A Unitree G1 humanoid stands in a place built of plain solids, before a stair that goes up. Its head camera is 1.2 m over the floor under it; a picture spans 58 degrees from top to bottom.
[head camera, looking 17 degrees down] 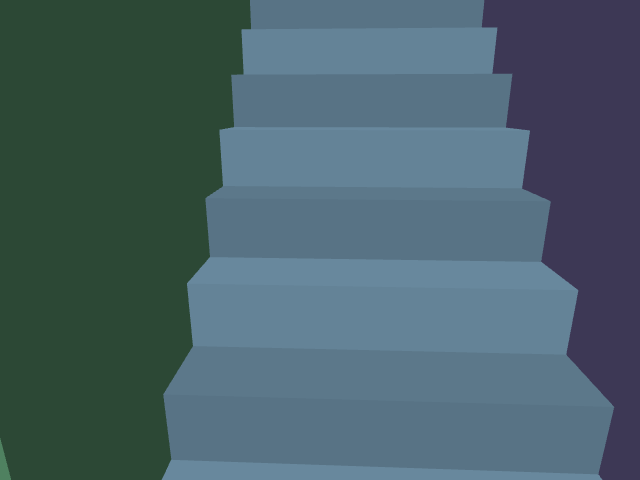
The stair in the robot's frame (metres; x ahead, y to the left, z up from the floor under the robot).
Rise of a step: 0.19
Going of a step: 0.21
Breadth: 1.02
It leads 2 degrees to the right of straight ahead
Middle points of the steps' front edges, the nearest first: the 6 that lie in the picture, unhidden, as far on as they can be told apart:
0.83 -0.15 0.57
1.05 -0.15 0.75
1.26 -0.16 0.94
1.47 -0.17 1.13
1.69 -0.18 1.32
1.90 -0.19 1.51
